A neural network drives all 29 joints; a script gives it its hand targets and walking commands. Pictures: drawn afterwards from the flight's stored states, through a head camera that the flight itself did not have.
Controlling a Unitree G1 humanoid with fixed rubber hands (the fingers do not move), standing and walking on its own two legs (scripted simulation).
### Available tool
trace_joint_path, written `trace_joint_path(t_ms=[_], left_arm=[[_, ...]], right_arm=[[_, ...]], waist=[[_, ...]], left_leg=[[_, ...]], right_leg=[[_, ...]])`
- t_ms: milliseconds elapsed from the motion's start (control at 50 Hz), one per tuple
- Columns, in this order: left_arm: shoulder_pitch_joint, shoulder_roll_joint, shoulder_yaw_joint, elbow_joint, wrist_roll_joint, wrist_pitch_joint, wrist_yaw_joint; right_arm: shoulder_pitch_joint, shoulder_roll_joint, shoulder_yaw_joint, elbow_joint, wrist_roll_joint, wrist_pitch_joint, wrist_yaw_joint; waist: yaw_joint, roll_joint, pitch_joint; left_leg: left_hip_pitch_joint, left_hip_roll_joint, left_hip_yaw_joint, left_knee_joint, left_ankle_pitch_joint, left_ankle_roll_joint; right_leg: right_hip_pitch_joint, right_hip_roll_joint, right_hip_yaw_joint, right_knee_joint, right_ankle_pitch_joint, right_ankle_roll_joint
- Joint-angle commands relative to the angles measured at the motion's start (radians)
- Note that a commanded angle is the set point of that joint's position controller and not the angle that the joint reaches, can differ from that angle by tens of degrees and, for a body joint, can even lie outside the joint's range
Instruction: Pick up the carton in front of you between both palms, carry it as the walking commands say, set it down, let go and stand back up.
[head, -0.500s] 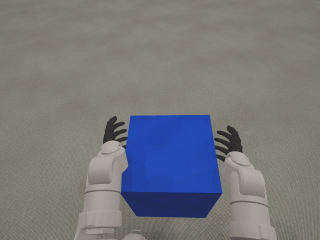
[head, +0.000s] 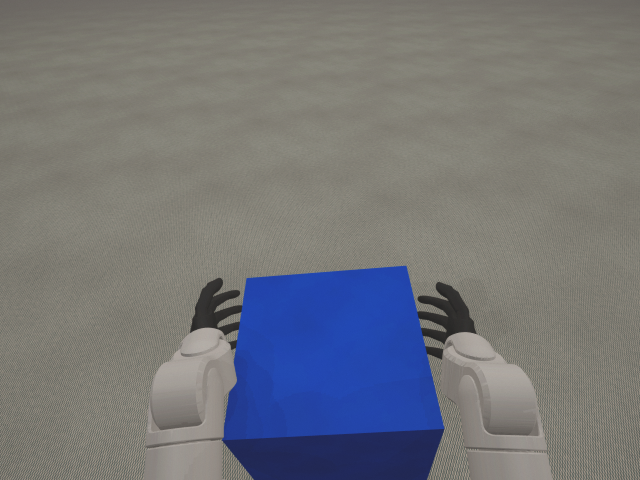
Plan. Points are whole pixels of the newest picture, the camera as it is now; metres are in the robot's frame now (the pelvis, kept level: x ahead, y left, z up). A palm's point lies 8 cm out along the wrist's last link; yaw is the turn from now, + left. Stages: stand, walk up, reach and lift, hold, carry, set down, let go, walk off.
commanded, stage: carry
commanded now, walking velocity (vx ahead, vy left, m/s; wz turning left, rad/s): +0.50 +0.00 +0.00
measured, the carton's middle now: (335, 388) +0.28 +0.00 -0.01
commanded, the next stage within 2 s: none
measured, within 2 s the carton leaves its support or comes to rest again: neither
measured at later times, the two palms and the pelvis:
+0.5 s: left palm (190, 233) +0.51 +0.24 +0.08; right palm (368, 241) +0.48 -0.05 +0.08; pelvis +0.26 +0.10 +0.00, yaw -2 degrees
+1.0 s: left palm (234, 162) +0.82 +0.23 +0.05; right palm (359, 163) +0.82 -0.07 +0.04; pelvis +0.58 +0.07 -0.03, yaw +2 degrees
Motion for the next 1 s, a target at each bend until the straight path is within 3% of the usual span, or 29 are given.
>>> trace_joint_path(t_ms=[0,60,100,140,160,180,200,220,240,260,280,300,360,400,460,540,640,720,760,800,820,840,860,880,900,940,980], left_arm=[[-0.220,-0.774,-0.532,-0.262,-0.232,0.117,-0.141],[-0.122,-0.748,-0.524,-0.320,-0.220,0.146,-0.133],[-0.061,-0.742,-0.523,-0.349,-0.212,0.166,-0.132],[-0.071,-0.727,-0.535,-0.383,-0.212,0.184,-0.132],[-0.087,-0.722,-0.544,-0.399,-0.214,0.192,-0.131],[-0.104,-0.714,-0.556,-0.406,-0.217,0.199,-0.129],[-0.126,-0.712,-0.567,-0.424,-0.224,0.206,-0.127],[-0.145,-0.719,-0.595,-0.461,-0.243,0.207,-0.129],[-0.165,-0.744,-0.619,-0.462,-0.257,0.207,-0.134],[-0.196,-0.783,-0.645,-0.483,-0.276,0.201,-0.143],[-0.189,-0.814,-0.657,-0.465,-0.281,0.193,-0.155],[-0.174,-0.847,-0.664,-0.450,-0.280,0.184,-0.164],[-0.116,-0.903,-0.656,-0.399,-0.242,0.161,-0.179],[-0.076,-0.907,-0.638,-0.372,-0.218,0.154,-0.180],[-0.092,-0.875,-0.628,-0.364,-0.201,0.151,-0.170],[-0.108,-0.790,-0.619,-0.367,-0.194,0.177,-0.140],[-0.112,-0.735,-0.628,-0.399,-0.222,0.224,-0.117],[-0.127,-0.734,-0.627,-0.420,-0.236,0.234,-0.117],[-0.118,-0.756,-0.626,-0.434,-0.241,0.228,-0.123],[-0.086,-0.778,-0.621,-0.434,-0.237,0.215,-0.132],[-0.070,-0.790,-0.618,-0.428,-0.232,0.207,-0.138],[-0.046,-0.801,-0.616,-0.418,-0.226,0.198,-0.146],[-0.057,-0.798,-0.611,-0.421,-0.225,0.188,-0.152],[-0.059,-0.825,-0.625,-0.440,-0.239,0.176,-0.157],[-0.071,-0.858,-0.636,-0.451,-0.251,0.170,-0.166],[-0.110,-0.929,-0.657,-0.469,-0.268,0.144,-0.187],[-0.124,-0.950,-0.675,-0.478,-0.275,0.131,-0.205]], right_arm=[[-0.343,0.850,0.504,-0.293,0.233,0.057,0.051],[-0.258,0.840,0.522,-0.340,0.242,0.100,0.054],[-0.232,0.830,0.544,-0.387,0.257,0.128,0.065],[-0.243,0.801,0.558,-0.424,0.273,0.146,0.075],[-0.236,0.781,0.555,-0.426,0.275,0.151,0.076],[-0.237,0.763,0.548,-0.424,0.274,0.156,0.078],[-0.232,0.728,0.535,-0.420,0.269,0.159,0.079],[-0.225,0.744,0.525,-0.422,0.275,0.157,0.082],[-0.220,0.767,0.522,-0.429,0.277,0.156,0.087],[-0.214,0.803,0.533,-0.432,0.277,0.149,0.094],[-0.204,0.840,0.546,-0.427,0.271,0.142,0.105],[-0.211,0.875,0.556,-0.422,0.268,0.134,0.117],[-0.238,0.912,0.584,-0.442,0.277,0.112,0.147],[-0.229,0.892,0.598,-0.448,0.271,0.109,0.157],[-0.245,0.832,0.590,-0.445,0.267,0.112,0.153],[-0.203,0.738,0.536,-0.407,0.246,0.141,0.126],[-0.161,0.688,0.497,-0.407,0.238,0.178,0.098],[-0.200,0.705,0.514,-0.438,0.252,0.182,0.092],[-0.211,0.732,0.543,-0.470,0.264,0.175,0.095],[-0.203,0.754,0.570,-0.497,0.268,0.166,0.101],[-0.187,0.753,0.578,-0.495,0.267,0.162,0.105],[-0.212,0.745,0.583,-0.509,0.268,0.155,0.110],[-0.216,0.773,0.604,-0.533,0.273,0.151,0.118],[-0.192,0.808,0.623,-0.530,0.287,0.147,0.127],[-0.186,0.826,0.622,-0.509,0.282,0.141,0.130],[-0.185,0.902,0.635,-0.504,0.273,0.114,0.142],[-0.197,0.949,0.641,-0.496,0.263,0.091,0.148]], waist=[[-0.003,-0.093,-0.066],[-0.002,-0.152,-0.049],[0.002,-0.161,-0.032],[-0.013,-0.119,-0.035],[-0.025,-0.060,-0.068],[-0.038,0.007,-0.110],[-0.044,0.253,-0.145],[-0.038,0.408,-0.178],[-0.041,0.332,-0.182],[-0.047,0.255,-0.163],[-0.048,0.157,-0.134],[-0.041,0.136,-0.140],[-0.035,0.134,-0.125],[-0.032,0.145,-0.100],[-0.032,0.130,-0.034],[-0.031,0.155,0.041],[-0.032,0.175,0.102],[-0.036,0.182,0.124],[-0.035,0.191,0.077],[-0.025,0.215,-0.033],[-0.006,0.188,-0.116],[0.025,0.109,-0.214],[0.001,-0.122,-0.330],[-0.008,-0.252,-0.358],[-0.007,-0.101,-0.314],[-0.016,0.060,-0.220],[-0.018,0.037,-0.143]], left_leg=[[-0.243,0.029,0.051,-0.186,0.189,-0.018],[-0.173,0.023,0.087,-0.284,0.272,-0.023],[-0.085,0.019,0.110,-0.339,0.312,-0.024],[0.080,-0.006,0.142,-0.384,0.349,-0.016],[0.203,-0.023,0.149,-0.386,0.292,0.002],[0.360,0.041,0.071,-0.397,0.233,0.032],[0.497,0.284,-0.331,-0.513,0.133,0.117],[0.597,0.403,-0.605,-0.621,0.179,0.195],[0.589,0.412,-0.569,-0.609,0.241,0.208],[0.555,0.401,-0.494,-0.597,0.333,0.200],[0.482,0.367,-0.422,-0.600,0.357,0.164],[0.423,0.337,-0.341,-0.630,0.297,0.127],[0.346,0.297,-0.222,-0.704,0.184,0.099],[0.353,0.280,-0.175,-0.737,0.173,0.085],[0.404,0.265,-0.152,-0.775,0.230,0.054],[0.483,0.241,-0.092,-0.784,0.345,0.033],[0.528,0.197,-0.020,-0.733,0.614,0.022],[0.536,0.199,0.005,-0.685,0.868,0.038],[0.532,0.200,0.034,-0.607,1.135,0.042],[0.511,0.198,0.074,-0.402,1.336,0.038],[0.438,0.166,0.124,-0.192,1.291,0.017],[0.249,0.126,0.102,0.041,1.045,0.012],[-0.050,0.026,0.060,0.330,0.382,0.001],[-0.252,-0.079,-0.044,0.560,-0.032,0.006],[-0.286,0.003,-0.130,0.618,0.021,0.034],[-0.250,0.099,-0.146,0.454,0.107,0.040],[-0.179,0.107,-0.098,0.276,0.174,0.015]], right_leg=[[0.325,-0.228,0.194,-0.140,0.295,-0.068],[0.293,-0.211,0.115,-0.133,0.290,-0.055],[0.230,-0.211,0.082,-0.114,0.247,-0.049],[0.142,-0.192,0.034,-0.020,0.265,-0.029],[0.094,-0.161,-0.008,0.107,0.318,-0.006],[-0.012,-0.132,-0.059,0.278,0.294,0.025],[-0.226,-0.034,-0.074,0.567,0.034,0.076],[-0.419,0.033,0.006,0.753,-0.276,0.078],[-0.464,-0.029,0.091,0.871,-0.293,0.057],[-0.484,-0.065,0.095,0.895,-0.258,0.043],[-0.463,-0.081,0.103,0.877,-0.208,0.036],[-0.412,-0.108,0.108,0.811,-0.141,0.033],[-0.391,-0.118,0.063,0.722,-0.014,0.034],[-0.420,-0.118,0.046,0.674,0.065,0.042],[-0.512,-0.110,0.030,0.608,0.141,0.058],[-0.625,-0.110,0.002,0.550,0.199,0.078],[-0.644,-0.090,-0.054,0.460,0.220,0.077],[-0.560,-0.050,-0.119,0.325,0.205,0.037],[-0.406,0.008,-0.162,0.240,0.181,0.007],[-0.161,0.075,-0.213,0.194,0.149,-0.015],[0.057,0.092,-0.221,0.091,0.177,-0.019],[0.326,0.005,-0.109,0.061,0.172,-0.041],[0.606,-0.286,0.307,0.088,0.310,-0.141],[0.647,-0.421,0.599,-0.018,0.418,-0.244],[0.560,-0.402,0.533,-0.036,0.412,-0.235],[0.391,-0.340,0.328,-0.063,0.321,-0.152],[0.220,-0.302,0.225,-0.165,0.152,-0.106]])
